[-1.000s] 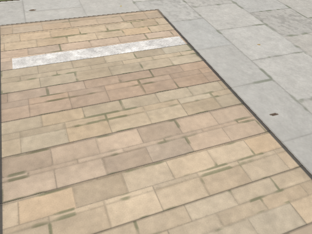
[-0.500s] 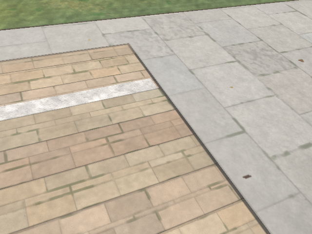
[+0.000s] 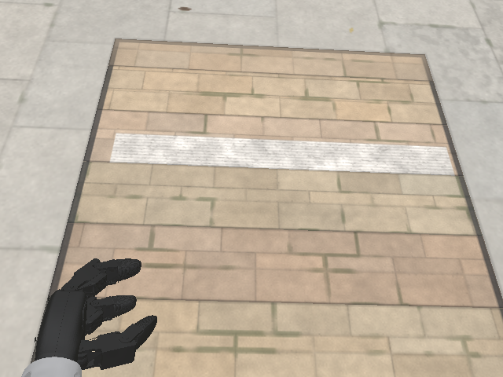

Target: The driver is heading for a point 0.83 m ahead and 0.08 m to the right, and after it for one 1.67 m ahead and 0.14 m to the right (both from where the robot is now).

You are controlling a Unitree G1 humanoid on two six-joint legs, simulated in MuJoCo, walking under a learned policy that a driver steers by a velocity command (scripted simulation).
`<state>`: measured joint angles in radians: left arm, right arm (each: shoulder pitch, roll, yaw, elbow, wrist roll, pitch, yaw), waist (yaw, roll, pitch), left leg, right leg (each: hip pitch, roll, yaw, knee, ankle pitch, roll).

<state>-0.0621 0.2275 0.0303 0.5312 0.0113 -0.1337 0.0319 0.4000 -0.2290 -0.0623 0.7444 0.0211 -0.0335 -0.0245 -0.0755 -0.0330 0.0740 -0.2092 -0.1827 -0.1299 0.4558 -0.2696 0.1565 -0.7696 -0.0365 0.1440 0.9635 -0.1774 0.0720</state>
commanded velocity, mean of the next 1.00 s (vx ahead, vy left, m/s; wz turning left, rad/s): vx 0.19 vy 0.00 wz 0.28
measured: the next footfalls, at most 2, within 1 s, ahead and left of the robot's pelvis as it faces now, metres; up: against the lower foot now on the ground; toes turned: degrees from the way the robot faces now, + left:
right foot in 0.14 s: +0.35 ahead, -0.09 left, +0.00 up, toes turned +17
left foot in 0.48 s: +0.21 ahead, +0.10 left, +0.00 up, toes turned +12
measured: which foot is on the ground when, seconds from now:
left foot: down 0.00-0.14, up 0.16-0.46, down 0.48-1.00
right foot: up 0.00-0.12, down 0.14-0.76, up 0.78-1.00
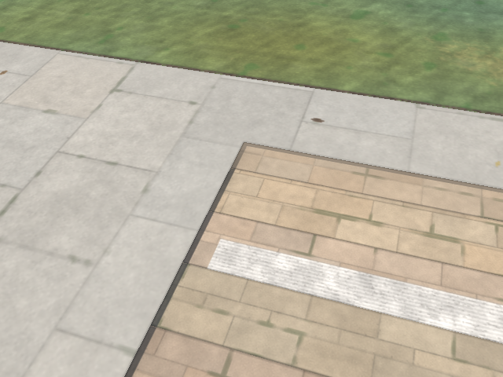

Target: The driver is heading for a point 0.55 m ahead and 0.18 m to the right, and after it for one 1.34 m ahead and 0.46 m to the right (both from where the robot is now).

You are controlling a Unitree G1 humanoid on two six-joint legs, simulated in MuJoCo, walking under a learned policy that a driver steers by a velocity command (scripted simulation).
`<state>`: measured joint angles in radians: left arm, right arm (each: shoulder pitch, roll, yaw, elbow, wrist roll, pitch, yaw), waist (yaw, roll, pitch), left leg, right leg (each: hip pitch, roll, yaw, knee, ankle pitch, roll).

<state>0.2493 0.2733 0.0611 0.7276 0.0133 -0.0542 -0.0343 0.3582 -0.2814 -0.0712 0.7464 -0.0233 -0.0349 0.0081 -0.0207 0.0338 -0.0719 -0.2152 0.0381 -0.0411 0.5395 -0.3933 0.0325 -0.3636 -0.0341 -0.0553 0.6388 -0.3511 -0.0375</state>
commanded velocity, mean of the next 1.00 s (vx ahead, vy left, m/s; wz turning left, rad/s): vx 0.92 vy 0.00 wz -0.41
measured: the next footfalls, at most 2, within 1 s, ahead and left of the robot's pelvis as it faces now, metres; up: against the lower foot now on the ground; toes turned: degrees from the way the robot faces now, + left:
right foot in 0.02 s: +0.06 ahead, -0.12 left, +0.00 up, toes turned -2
left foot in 0.48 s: +0.49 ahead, +0.08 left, +0.00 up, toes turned -1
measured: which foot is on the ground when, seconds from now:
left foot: down 0.00-0.00, up 0.02-0.46, down 0.48-0.94, up 0.96-1.00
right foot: up 0.00-0.00, down 0.02-0.48, up 0.50-0.92, down 0.94-1.00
